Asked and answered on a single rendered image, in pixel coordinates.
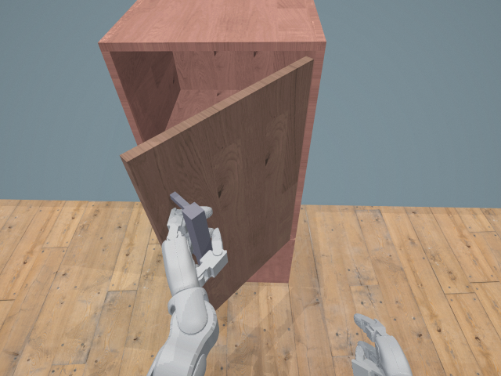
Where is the robot right hand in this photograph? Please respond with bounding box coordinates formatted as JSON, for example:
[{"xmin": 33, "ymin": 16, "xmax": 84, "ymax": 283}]
[{"xmin": 351, "ymin": 313, "xmax": 413, "ymax": 376}]

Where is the left robot forearm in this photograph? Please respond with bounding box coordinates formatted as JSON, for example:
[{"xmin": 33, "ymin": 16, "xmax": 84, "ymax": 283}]
[{"xmin": 146, "ymin": 287, "xmax": 219, "ymax": 376}]

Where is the robot left hand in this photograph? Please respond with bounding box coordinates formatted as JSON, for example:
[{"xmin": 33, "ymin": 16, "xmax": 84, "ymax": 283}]
[{"xmin": 161, "ymin": 206, "xmax": 228, "ymax": 297}]

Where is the handle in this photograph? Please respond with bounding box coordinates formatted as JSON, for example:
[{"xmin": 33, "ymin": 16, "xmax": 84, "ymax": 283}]
[{"xmin": 170, "ymin": 192, "xmax": 213, "ymax": 266}]

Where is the cupboard door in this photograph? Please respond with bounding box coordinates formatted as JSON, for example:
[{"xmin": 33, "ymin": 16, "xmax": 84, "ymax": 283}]
[{"xmin": 120, "ymin": 56, "xmax": 314, "ymax": 311}]

